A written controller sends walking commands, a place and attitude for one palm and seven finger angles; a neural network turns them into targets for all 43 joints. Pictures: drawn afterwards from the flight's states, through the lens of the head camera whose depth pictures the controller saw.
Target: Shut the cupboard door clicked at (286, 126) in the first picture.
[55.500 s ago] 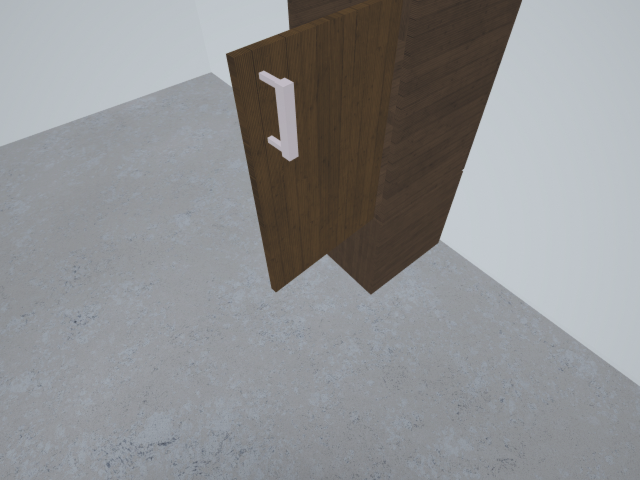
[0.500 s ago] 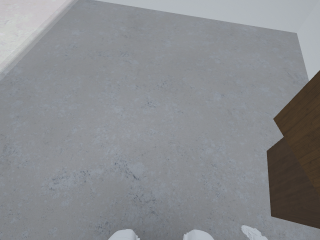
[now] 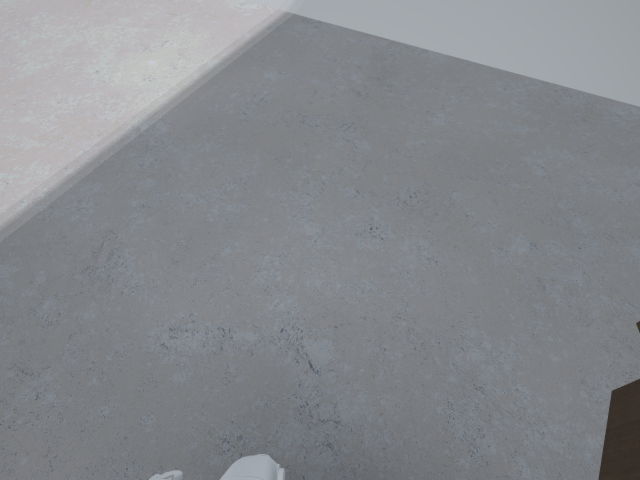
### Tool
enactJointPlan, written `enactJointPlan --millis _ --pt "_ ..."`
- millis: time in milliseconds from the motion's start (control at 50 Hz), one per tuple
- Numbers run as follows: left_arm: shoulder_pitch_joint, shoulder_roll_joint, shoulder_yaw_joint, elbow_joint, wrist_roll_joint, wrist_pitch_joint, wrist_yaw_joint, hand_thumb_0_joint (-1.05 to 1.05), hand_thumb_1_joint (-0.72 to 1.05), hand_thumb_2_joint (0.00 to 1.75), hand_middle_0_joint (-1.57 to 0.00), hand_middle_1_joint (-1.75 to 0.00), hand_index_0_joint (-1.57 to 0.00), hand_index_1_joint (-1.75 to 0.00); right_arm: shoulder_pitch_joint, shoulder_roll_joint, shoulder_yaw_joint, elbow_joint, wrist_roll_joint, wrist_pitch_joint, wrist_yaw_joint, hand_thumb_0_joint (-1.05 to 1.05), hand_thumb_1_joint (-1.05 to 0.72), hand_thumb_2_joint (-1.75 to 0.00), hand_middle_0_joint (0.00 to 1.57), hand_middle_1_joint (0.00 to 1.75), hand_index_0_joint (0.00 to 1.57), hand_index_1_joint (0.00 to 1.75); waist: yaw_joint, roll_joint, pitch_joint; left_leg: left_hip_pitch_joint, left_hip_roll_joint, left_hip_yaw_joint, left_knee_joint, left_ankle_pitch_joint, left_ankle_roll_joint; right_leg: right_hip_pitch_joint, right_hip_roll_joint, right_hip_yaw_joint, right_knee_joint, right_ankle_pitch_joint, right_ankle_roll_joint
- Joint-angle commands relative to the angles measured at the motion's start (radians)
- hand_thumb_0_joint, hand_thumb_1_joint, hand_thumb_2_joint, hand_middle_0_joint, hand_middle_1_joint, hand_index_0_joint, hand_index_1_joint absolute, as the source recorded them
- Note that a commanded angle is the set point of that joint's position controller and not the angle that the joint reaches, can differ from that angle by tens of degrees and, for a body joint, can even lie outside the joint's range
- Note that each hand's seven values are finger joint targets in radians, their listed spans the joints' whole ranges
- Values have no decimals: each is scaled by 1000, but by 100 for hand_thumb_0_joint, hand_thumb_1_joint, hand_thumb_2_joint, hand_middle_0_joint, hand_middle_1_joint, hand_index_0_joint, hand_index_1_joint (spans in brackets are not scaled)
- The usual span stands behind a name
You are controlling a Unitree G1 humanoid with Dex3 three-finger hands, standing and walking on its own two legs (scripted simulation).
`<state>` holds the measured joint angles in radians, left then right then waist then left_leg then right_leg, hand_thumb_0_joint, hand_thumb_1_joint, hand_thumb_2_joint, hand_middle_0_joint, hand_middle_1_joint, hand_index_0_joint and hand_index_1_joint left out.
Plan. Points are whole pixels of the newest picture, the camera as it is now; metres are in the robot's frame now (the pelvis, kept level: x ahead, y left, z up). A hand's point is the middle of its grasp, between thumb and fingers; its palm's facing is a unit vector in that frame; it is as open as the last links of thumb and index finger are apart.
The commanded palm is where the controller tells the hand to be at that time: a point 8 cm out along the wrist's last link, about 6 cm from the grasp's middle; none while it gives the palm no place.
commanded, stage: walk to a spot facing it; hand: left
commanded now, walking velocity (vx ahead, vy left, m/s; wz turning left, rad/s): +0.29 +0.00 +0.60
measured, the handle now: out of the picture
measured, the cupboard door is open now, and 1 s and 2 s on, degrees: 24 24 24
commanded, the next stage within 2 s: turn to face it in 0.92 s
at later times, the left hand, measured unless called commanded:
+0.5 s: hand (167, 413) +0.22 +0.25 -0.15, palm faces +0.20 -0.94 -0.27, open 7.4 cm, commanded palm none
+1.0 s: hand (167, 434) +0.20 +0.26 -0.20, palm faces +0.56 -0.80 -0.22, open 7.3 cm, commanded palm none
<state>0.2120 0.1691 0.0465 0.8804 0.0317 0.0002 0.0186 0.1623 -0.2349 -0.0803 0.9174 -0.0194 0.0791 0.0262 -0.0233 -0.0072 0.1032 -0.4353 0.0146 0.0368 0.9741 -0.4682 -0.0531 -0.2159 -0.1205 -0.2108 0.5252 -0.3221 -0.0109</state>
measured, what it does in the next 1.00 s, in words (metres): walks ahead, turning left: left foot, then right foot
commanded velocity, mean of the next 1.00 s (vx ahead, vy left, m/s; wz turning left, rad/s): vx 0.19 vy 0.00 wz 0.56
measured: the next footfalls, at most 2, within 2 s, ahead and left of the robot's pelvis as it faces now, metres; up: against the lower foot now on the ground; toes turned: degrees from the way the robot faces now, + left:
left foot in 0.14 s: +0.04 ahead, +0.14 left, +0.00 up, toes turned +10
right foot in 0.50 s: +0.29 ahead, -0.08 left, +0.00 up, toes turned +10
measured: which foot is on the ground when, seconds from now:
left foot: up 0.00-0.12, down 0.14-0.50, up 0.52-0.92, down 0.94-1.00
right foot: down 0.00-0.14, up 0.16-0.48, down 0.50-0.94, up 0.96-1.00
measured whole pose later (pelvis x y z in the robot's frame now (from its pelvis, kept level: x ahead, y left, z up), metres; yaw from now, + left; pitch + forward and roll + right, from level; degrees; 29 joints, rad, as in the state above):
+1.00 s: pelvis +0.31 +0.09 -0.03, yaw +33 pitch +1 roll -1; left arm 0.30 0.23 0.06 0.96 0.01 0.02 0.01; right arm 0.05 -0.25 -0.04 0.84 -0.02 -0.01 0.02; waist 0.01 -0.02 0.14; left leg -0.48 -0.01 0.09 0.71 -0.23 0.11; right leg -0.30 -0.14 -0.16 1.07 -0.59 0.07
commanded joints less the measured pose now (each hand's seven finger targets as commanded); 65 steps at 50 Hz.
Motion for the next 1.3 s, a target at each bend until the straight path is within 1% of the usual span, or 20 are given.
enactJointPlan --millis 0,80,120,140,260,380,440,460,480,520,560,600,760,820,880,920,940,1000,1080,1280 --pt "117 240 80 -12 6 -28 7 0 90 90 -20 -30 -20 -30 -99 -29 7 -114 6 -49 12 0 -90 -90 20 30 20 30 79 -194 -114 -54 15 50 -178 -49 28 198 -292 201 -181 250 -121" --pt "53 236 84 -11 -9 -27 -11 0 90 90 -20 -30 -20 -30 81 -71 -7 -69 0 -74 8 0 -90 -90 20 30 20 30 -29 -37 -144 354 -11 75 -542 134 67 -36 -225 45 52 82 -22" --pt "-63 139 50 -114 -11 -21 -30 0 90 90 -20 -30 -20 -30 296 -266 -50 -17 -20 -81 -19 0 -90 -90 20 30 20 30 -144 368 -161 633 402 -571 -685 301 314 -548 15 27 573 -357 76" --pt "-142 159 52 -144 1 -21 -28 0 90 90 -20 -30 -20 -30 319 -261 -44 -2 -16 -81 -23 0 -90 -90 20 30 20 30 -143 185 -126 524 419 -555 -700 147 334 -561 -18 145 620 -309 56" --pt "-76 140 50 -57 -6 -16 -49 0 90 90 -20 -30 -20 -30 160 -162 -6 -35 -5 -126 -44 0 -90 -90 20 30 20 30 -16 123 -65 414 214 -271 -712 433 252 -473 -7 187 524 5 88" --pt "-120 131 38 -80 -10 -26 -57 0 90 90 -20 -30 -20 -30 166 -167 -10 3 -9 -122 -34 0 -90 -90 20 30 20 30 -12 146 -43 330 176 -221 -693 370 231 -282 60 124 182 79 86" --pt "28 158 54 -36 -8 -38 -54 0 90 90 -20 -30 -20 -30 109 -172 -12 1 -4 -116 -33 0 -90 -90 20 30 20 30 72 95 -62 146 147 -210 -567 336 193 49 106 101 55 147 63" --pt "180 214 73 4 -2 -53 -46 0 90 90 -20 -30 -20 -30 91 -147 -9 -4 7 -122 -29 0 -90 -90 20 30 20 30 145 -14 -126 21 77 -160 -351 306 156 289 41 184 -43 88 40" --pt "314 346 103 25 10 -65 -29 0 90 90 -20 -30 -20 -30 134 -59 5 -27 22 -129 -21 0 -90 -90 20 30 20 30 189 -365 -253 -164 -88 -36 22 -30 91 488 -282 587 -212 -94 -59" --pt "218 305 89 6 3 -53 -12 0 90 90 -20 -30 -20 -30 86 -72 -5 -40 3 -121 -19 0 -90 -90 20 30 20 30 136 -355 -160 -285 -22 -143 401 -66 101 267 -374 788 -353 -340 -116" --pt "65 176 55 -20 1 -59 -4 0 90 90 -20 -30 -20 -30 54 -60 -5 -10 -5 -107 -8 0 -90 -90 20 30 20 30 54 -137 -78 -234 57 -133 400 124 81 66 -292 484 -336 -210 -81" --pt "36 137 46 -16 3 -72 -3 0 90 90 -20 -30 -20 -30 96 -19 2 17 -4 -89 5 0 -90 -90 20 30 20 30 11 -132 -97 -176 69 -88 311 177 61 37 -233 253 -306 49 -60" --pt "110 158 43 38 -3 -75 3 0 90 90 -20 -30 -20 -30 -65 21 25 -56 0 -67 24 0 -90 -90 20 30 20 30 21 -127 -64 -182 47 53 -103 204 39 188 -227 -9 -195 710 -59" --pt "112 205 52 31 -4 -65 3 0 90 90 -20 -30 -20 -30 -82 -9 25 -83 0 -75 24 0 -90 -90 20 30 20 30 21 -155 -89 -89 4 100 -246 187 63 236 -255 -21 -97 846 -56" --pt "65 250 63 3 -12 -50 3 0 90 90 -20 -30 -20 -30 107 -102 0 -52 -7 -80 15 0 -90 -90 20 30 20 30 -88 -88 -198 273 -39 94 -437 376 93 114 -225 -80 241 759 0" --pt "89 153 40 -71 -31 -30 -4 0 90 90 -20 -30 -20 -30 249 -319 -44 -45 -11 -84 -10 0 -90 -90 20 30 20 30 -124 314 -364 583 424 -536 -507 1120 354 -334 32 31 762 -423 88" --pt "53 176 43 -97 -20 -17 9 0 90 90 -20 -30 -20 -30 250 -313 -37 -46 1 -74 -19 0 -90 -90 20 30 20 30 -113 90 -337 512 439 -515 -513 976 363 -341 16 167 804 -363 70" --pt "41 159 53 -55 -8 8 0 0 90 90 -20 -30 -20 -30 11 -203 -9 -119 -3 -80 -40 0 -90 -90 20 30 20 30 -22 178 -214 237 280 -362 -638 445 247 -341 -16 220 748 -155 92" --pt "141 110 28 25 -4 26 -8 0 90 90 -20 -30 -20 -30 -8 -123 26 -89 -2 -101 -53 0 -90 -90 20 30 20 30 38 124 -226 227 213 -206 -665 505 221 -233 15 208 568 -47 85" --pt "106 109 22 58 -7 23 -14 0 90 90 -20 -30 -20 -30 16 -113 12 10 7 -70 -58 0 -90 -90 20 30 20 30 47 109 -93 178 221 -66 -556 426 164 10 100 173 -11 140 47"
